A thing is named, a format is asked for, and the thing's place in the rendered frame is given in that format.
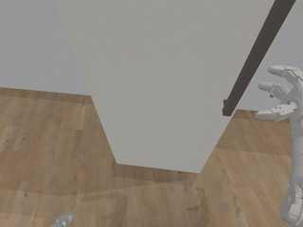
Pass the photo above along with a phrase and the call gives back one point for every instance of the handle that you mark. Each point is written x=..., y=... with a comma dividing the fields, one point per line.
x=275, y=19

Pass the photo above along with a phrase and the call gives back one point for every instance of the left robot hand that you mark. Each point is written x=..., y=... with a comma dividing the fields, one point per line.
x=64, y=220

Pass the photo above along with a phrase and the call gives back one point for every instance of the right robot upper arm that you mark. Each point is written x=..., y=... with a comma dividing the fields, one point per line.
x=291, y=208

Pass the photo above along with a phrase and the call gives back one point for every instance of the right robot hand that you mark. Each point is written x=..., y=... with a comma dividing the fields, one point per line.
x=284, y=110

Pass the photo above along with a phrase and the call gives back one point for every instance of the robot right forearm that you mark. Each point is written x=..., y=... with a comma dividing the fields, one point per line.
x=296, y=175

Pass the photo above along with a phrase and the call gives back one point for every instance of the fridge door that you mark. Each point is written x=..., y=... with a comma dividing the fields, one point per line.
x=158, y=71

